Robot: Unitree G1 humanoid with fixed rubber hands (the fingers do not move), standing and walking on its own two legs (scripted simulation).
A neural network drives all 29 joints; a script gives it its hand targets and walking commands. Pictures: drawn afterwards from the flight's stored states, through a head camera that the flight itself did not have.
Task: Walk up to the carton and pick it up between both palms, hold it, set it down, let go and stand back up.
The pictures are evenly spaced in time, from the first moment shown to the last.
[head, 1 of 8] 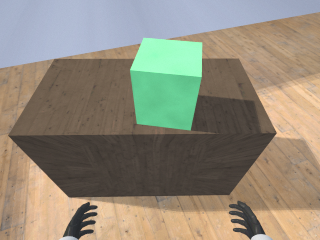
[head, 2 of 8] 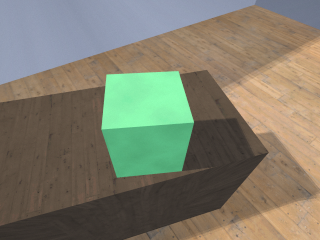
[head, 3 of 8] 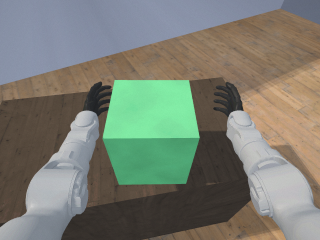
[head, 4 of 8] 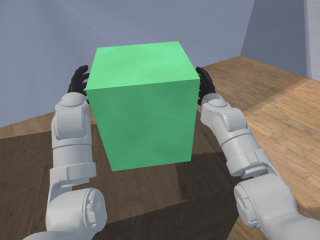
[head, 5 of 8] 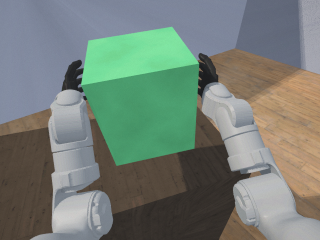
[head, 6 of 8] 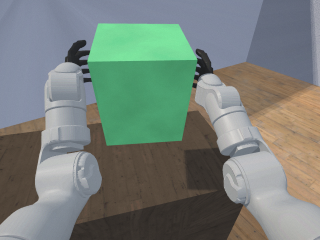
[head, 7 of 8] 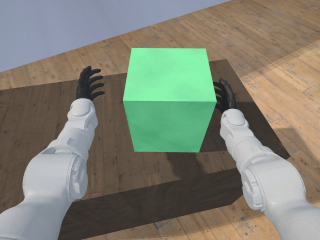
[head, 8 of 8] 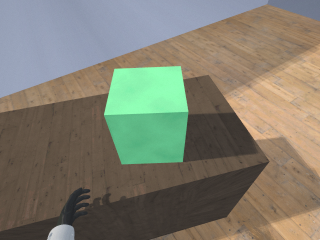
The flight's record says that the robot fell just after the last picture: no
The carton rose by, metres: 0.29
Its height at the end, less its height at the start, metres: +0.00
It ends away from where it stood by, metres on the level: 0.08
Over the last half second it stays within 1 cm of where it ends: yes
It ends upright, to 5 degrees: yes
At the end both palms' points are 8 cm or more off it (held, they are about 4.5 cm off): yes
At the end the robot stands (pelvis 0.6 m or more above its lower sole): yes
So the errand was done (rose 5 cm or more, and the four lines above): yes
